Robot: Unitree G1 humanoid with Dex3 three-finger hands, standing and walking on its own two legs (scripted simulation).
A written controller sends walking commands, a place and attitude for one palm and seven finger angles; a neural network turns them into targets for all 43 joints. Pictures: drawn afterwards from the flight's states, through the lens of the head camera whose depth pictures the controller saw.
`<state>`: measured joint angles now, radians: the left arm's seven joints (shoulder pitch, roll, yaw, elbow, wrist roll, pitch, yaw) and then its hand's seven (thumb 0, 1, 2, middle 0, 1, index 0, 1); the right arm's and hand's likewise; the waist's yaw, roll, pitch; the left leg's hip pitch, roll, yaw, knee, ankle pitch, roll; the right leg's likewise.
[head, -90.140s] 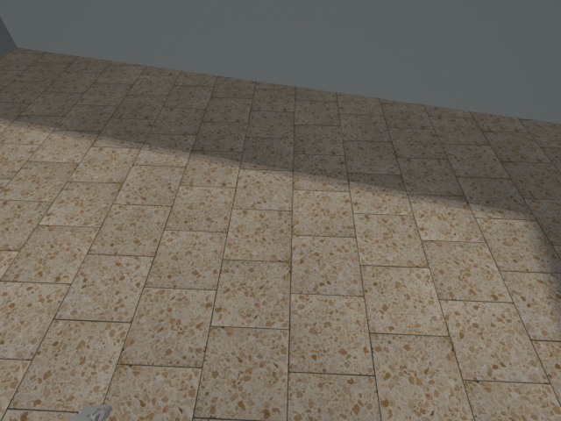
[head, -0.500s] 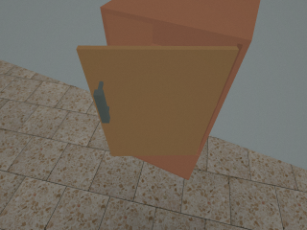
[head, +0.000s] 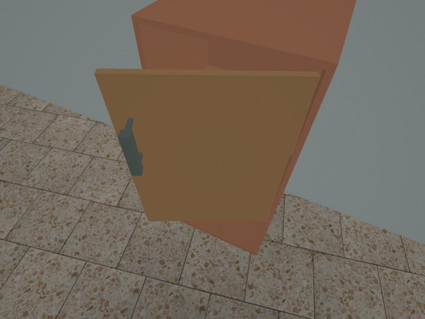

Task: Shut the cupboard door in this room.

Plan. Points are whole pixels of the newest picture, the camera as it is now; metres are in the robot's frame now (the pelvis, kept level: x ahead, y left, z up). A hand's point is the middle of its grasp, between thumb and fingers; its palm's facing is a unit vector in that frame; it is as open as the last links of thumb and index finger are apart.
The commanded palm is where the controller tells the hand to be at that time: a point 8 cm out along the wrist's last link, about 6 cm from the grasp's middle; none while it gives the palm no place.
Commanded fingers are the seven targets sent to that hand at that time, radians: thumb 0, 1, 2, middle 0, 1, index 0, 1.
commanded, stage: look again from close up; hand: left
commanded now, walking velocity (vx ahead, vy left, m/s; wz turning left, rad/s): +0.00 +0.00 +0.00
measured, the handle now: (133, 147) +0.45 +0.21 +0.04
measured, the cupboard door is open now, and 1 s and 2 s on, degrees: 26 26 26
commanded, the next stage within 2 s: raise the hand and make a fist in 0.60 s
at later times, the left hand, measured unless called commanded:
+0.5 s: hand out of the picture +0.00 +0.17 -0.18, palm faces +0.03 -0.98 -0.19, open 7.3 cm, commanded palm none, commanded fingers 0.00 0.90 0.90 -0.20 -0.30 -0.20 -0.30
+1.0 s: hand (135, 297) +0.16 +0.14 -0.01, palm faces +0.04 -1.00 +0.00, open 6.7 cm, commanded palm +0.09 +0.21 -0.05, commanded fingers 0.00 0.90 0.90 -0.47 -0.60 -0.47 -0.60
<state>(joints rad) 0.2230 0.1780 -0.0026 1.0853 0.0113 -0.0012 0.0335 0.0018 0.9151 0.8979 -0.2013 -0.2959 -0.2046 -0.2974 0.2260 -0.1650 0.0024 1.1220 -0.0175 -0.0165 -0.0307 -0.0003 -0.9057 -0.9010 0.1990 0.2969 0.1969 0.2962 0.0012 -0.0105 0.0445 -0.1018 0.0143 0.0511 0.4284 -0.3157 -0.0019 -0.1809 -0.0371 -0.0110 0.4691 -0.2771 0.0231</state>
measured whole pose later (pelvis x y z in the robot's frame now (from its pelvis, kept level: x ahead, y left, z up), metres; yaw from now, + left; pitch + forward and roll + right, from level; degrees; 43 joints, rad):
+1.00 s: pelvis -0.06 -0.02 -0.06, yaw +2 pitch +9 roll +1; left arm 0.33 0.13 0.08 0.14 -0.20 -0.58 -0.19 0.00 0.92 0.90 -0.31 -0.42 -0.31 -0.42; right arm 0.21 -0.25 -0.07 0.62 -0.01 -0.32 0.01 0.01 -0.91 -0.90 0.20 0.30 0.20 0.30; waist -0.02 -0.03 -0.11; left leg -0.66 0.01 0.03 0.97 -0.45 -0.02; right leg -0.73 -0.06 -0.02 0.99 -0.43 0.00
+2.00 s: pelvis -0.04 +0.00 -0.06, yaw +3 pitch +9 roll -2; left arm 0.42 0.24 0.14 -0.19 -0.26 -0.25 -0.20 0.01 0.90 0.90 -1.21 -1.40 -1.22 -1.40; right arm 0.25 -0.22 0.04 0.45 0.01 -0.18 -0.06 0.01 -0.90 -0.90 0.20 0.30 0.20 0.30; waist 0.02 0.03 -0.10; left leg -0.64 0.02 -0.03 1.00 -0.52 0.00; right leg -0.66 -0.05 -0.07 0.95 -0.45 0.02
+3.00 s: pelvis -0.05 -0.02 -0.04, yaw +3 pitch +7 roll +0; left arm 0.11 0.24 0.18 0.07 -0.27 -0.21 -0.23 0.01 0.90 0.90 -1.30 -1.50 -1.31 -1.50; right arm 0.25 -0.25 0.04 0.57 0.02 -0.22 -0.08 0.01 -0.90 -0.90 0.20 0.30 0.20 0.30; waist 0.01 0.04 -0.06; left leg -0.55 0.02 -0.03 0.88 -0.45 -0.02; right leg -0.58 -0.04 -0.07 0.87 -0.40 0.00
